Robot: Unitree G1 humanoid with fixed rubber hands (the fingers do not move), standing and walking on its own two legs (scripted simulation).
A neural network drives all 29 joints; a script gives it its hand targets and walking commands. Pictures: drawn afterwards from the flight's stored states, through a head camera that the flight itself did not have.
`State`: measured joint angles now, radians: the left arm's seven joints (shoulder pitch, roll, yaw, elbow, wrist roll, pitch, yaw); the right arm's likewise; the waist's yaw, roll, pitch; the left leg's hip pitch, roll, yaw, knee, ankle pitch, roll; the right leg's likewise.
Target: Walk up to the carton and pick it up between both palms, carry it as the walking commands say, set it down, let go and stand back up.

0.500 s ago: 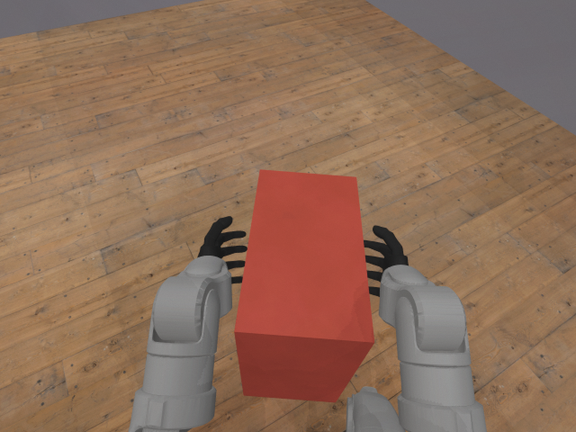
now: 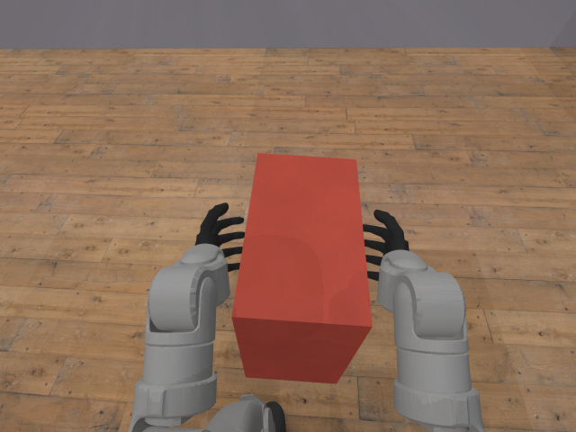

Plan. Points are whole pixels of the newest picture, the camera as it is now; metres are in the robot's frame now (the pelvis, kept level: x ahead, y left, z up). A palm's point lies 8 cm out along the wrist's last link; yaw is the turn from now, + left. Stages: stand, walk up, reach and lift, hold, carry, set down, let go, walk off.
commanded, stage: carry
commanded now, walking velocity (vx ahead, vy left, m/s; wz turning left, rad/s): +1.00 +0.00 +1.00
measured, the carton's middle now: (298, 273) +0.34 +0.01 +0.00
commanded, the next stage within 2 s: none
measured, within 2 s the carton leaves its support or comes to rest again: neither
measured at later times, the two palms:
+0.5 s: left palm (161, 86) +0.73 +0.31 +0.08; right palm (263, 62) +0.84 +0.10 +0.08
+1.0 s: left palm (122, 23) +1.01 +0.48 +0.10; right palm (206, 4) +1.14 +0.29 +0.09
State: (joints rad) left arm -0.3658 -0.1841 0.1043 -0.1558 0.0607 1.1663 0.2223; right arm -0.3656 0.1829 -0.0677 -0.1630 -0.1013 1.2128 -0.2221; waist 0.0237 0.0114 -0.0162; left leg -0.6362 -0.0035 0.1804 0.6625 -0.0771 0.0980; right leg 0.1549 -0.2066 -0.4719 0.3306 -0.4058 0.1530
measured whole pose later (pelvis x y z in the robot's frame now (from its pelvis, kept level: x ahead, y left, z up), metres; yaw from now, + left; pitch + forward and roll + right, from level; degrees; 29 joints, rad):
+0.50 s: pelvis +0.51 +0.06 +0.00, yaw +30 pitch +7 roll -3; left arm -0.37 -0.19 0.03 -0.09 0.10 1.11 0.22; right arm -0.34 0.16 -0.11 -0.18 -0.08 1.18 -0.21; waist 0.01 0.08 -0.08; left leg -0.29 -0.11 -0.09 1.09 -0.38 0.12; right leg -0.46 -0.12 -0.22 0.54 -0.15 0.04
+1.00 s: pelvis +0.81 +0.21 +0.01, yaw +36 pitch +4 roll +1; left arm -0.40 -0.20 0.10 -0.21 0.10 1.16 0.21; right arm -0.39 0.19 -0.08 -0.22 -0.11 1.20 -0.22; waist -0.04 -0.01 0.05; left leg -0.20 -0.06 0.09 0.40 -0.27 0.06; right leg -0.43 -0.06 -0.13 0.42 0.01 0.05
